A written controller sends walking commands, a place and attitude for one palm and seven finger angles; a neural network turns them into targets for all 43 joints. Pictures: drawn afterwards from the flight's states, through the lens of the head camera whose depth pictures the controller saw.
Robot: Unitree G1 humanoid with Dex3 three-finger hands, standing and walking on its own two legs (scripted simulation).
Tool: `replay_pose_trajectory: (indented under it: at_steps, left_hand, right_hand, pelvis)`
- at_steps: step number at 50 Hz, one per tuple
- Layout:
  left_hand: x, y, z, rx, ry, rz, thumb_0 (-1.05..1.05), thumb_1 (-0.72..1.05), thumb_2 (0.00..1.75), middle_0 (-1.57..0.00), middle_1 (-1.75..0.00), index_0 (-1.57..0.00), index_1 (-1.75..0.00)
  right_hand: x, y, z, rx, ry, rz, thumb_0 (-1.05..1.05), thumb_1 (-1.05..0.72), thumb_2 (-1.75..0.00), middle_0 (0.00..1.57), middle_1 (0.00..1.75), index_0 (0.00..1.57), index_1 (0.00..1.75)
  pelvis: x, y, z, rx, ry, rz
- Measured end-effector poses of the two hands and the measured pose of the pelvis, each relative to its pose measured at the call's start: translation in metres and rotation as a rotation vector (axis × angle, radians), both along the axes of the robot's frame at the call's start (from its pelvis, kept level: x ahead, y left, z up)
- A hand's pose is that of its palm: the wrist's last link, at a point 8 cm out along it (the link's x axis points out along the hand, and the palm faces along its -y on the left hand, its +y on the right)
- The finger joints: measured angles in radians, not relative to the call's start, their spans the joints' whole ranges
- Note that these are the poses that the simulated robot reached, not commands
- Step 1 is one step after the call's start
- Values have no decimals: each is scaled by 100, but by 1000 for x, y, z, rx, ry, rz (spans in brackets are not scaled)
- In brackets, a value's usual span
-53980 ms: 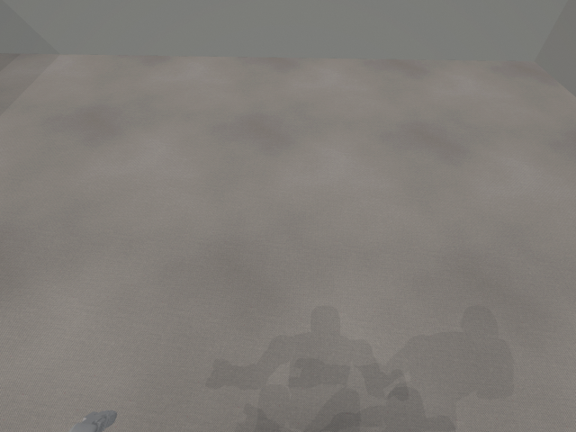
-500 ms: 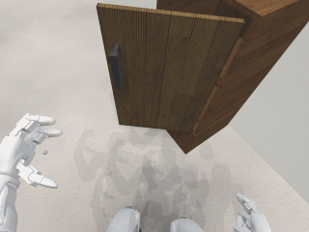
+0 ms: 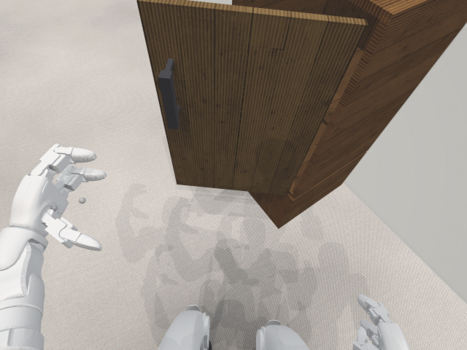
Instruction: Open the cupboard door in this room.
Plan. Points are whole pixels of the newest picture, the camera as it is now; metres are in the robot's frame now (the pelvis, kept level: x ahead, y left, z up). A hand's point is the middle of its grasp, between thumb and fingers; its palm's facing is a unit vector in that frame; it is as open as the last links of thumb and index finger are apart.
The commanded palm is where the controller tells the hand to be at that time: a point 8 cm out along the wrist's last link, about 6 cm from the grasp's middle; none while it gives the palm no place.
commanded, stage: move the hooked fingers beside the handle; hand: left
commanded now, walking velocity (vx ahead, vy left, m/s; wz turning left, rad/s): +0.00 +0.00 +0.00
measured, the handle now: (172, 95) +0.58 +0.16 +0.04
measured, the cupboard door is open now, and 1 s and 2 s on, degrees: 50 50 50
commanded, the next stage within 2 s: none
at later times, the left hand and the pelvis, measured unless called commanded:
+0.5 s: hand (108, 161) +0.41 +0.24 +0.05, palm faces -0.02 -1.00 -0.02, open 14.0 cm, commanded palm +0.39 +0.29 +0.05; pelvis +0.00 +0.00 +0.00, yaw -1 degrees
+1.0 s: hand (127, 128) +0.49 +0.23 +0.04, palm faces -0.03 -1.00 -0.01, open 14.0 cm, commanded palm +0.48 +0.27 +0.04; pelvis +0.00 +0.01 -0.01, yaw -2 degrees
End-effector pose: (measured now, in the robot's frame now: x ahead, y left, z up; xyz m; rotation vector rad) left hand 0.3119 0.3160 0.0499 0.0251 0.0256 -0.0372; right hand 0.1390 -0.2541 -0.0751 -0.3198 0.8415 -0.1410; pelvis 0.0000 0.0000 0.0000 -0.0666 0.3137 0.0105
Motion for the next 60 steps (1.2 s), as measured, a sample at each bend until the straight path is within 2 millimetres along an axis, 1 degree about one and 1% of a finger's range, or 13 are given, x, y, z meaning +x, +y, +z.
replay_pose_trajectory:
  at_steps: [4,8,13,20,30,42,55,60]
  left_hand:
    - [16,-4,3,0,-6,-1,-1,-50,30,-30,-120,-30,-120]
    - [27,-8,6,6,-11,-3,-1,-50,30,-30,-120,-30,-120]
    - [40,-11,3,0,3,8,-1,-50,30,-30,-120,-30,-120]
    - [58,-16,-1,2,-8,12,-1,-50,30,-30,-120,-30,-120]
    - [95,-20,-2,-4,-13,13,-1,-50,30,-30,-120,-30,-120]
    - [132,-24,-6,-10,-4,20,-1,-50,30,-30,-120,-30,-120]
    - [169,-37,-3,-14,-5,15,-1,-50,30,-30,-120,-30,-120]
    - [184,-38,-3,-22,-2,24,-1,-50,30,-30,-120,-30,-120]
  right_hand:
    - [-13,-2,-3,1,37,-26,1,-91,-90,20,30,20,30]
    - [-25,-4,-5,7,76,-54,1,-91,-90,20,30,20,30]
    - [-38,-5,-9,9,124,-78,1,-91,-90,20,30,20,30]
    - [-51,-7,-14,0,182,-97,1,-91,-90,20,30,20,30]
    - [-69,-10,-20,-13,255,-132,1,-91,-90,20,30,20,30]
    - [-99,-11,-28,-19,371,-180,1,-91,-90,20,30,20,30]
    - [-128,-8,-31,-21,474,-227,0,-91,-90,20,30,20,30]
    - [-138,-6,-31,-23,502,-243,0,-91,-90,20,30,20,30]
  pelvis:
    - [0,1,1,2,5,-6]
    - [2,2,2,5,11,-12]
    - [3,3,2,7,16,-17]
    - [2,4,0,5,25,-17]
    - [1,4,-5,1,52,-22]
    - [2,6,-11,-5,89,-29]
    - [2,8,-15,-15,123,-34]
    - [2,8,-18,-19,135,-37]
